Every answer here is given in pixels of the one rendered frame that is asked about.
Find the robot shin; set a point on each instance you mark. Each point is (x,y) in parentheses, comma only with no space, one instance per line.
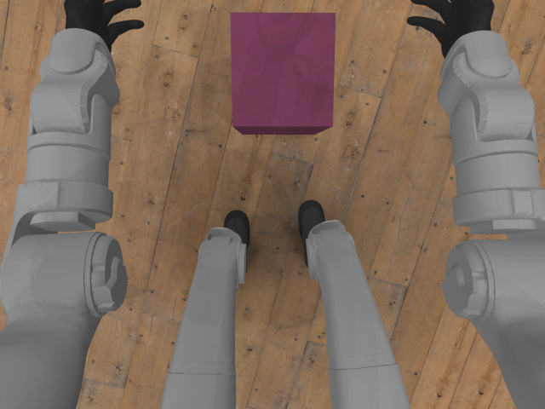
(225,232)
(330,225)

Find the right robot shin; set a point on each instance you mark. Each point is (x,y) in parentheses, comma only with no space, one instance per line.
(330,225)

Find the robot left upper arm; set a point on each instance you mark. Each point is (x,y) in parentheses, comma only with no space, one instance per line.
(55,289)

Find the carton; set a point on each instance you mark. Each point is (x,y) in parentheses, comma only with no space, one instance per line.
(283,67)

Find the robot right upper arm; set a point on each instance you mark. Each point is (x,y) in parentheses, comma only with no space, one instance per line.
(499,285)

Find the robot left forearm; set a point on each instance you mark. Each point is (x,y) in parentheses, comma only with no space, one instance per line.
(69,141)

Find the robot left hand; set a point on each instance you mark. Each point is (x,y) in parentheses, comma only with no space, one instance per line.
(94,16)

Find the robot right forearm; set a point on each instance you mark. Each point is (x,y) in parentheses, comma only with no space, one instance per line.
(493,136)

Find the left robot shin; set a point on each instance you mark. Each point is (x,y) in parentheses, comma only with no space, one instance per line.
(225,232)

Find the robot right hand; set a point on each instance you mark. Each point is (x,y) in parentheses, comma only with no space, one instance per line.
(460,16)

